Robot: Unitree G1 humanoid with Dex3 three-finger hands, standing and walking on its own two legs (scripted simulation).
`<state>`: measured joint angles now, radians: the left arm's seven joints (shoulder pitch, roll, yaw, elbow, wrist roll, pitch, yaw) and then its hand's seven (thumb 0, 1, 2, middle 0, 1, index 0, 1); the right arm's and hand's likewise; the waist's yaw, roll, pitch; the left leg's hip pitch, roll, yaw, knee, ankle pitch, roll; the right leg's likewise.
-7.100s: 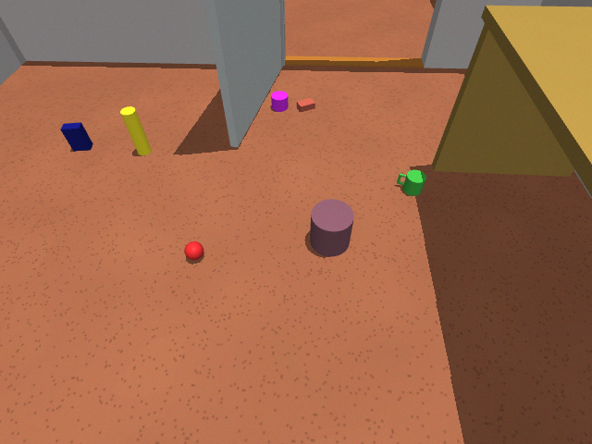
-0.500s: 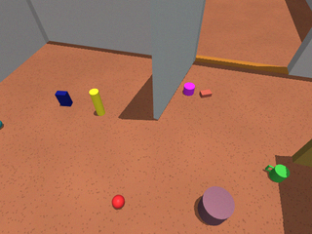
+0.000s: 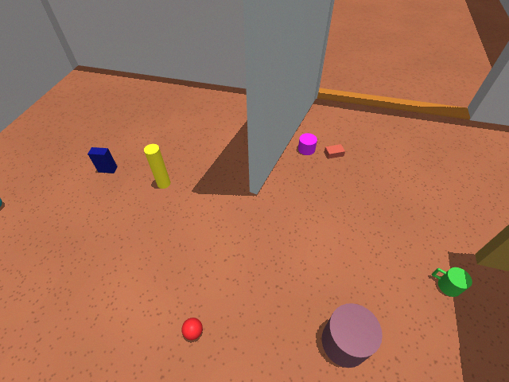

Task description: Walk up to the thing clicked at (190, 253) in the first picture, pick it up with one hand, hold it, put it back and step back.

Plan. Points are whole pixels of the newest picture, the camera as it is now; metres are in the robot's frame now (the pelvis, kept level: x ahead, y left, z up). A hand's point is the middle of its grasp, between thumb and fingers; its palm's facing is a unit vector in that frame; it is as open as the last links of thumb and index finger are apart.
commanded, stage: stand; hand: left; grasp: from above
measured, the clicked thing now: (192, 328) +0.40 +0.25 -0.75
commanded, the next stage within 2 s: rise first in 0.34 s
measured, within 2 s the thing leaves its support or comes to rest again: neither
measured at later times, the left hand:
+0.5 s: hand out of the picture +0.08 +0.25 -0.16, palm faces +0.00 -0.94 -0.34, open 7.4 cm
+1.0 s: hand out of the picture +0.12 +0.26 -0.22, palm faces -0.13 -0.89 -0.43, open 13.6 cm
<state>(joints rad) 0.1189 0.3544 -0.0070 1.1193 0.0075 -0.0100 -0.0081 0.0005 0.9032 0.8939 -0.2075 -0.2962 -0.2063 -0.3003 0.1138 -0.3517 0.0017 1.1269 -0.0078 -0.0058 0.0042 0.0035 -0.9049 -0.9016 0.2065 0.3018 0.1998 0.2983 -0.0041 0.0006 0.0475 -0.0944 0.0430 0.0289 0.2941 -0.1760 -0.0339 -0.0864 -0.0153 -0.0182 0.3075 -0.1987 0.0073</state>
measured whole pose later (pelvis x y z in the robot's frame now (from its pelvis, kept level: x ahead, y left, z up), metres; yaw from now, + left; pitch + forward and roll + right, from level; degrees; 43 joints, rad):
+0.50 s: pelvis +0.00 +0.00 +0.00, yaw +0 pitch +0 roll +0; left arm 0.12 0.34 0.01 1.07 -0.01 -0.01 0.00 0.00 0.88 0.90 -0.21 -0.31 -0.20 -0.32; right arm 0.15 -0.35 0.00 1.03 0.02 -0.01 -0.01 0.00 -0.92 -0.91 0.21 0.30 0.20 0.30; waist -0.01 0.00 0.04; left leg -0.14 0.04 0.02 0.34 -0.19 -0.03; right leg -0.13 -0.02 -0.03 0.34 -0.21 0.01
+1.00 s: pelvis -0.02 +0.01 -0.07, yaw +0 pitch +14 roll -1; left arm 0.14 0.30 0.14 0.70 0.24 0.11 0.00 0.00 -0.43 0.98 -0.08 -1.04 -0.08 -1.05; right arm 0.23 -0.24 -0.04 0.62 0.02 -0.07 -0.01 0.01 -0.90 -0.90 0.21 0.30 0.20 0.30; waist -0.03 0.00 -0.08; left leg -0.77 0.04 0.00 0.98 -0.46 -0.01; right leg -0.74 -0.03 -0.02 0.96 -0.47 0.02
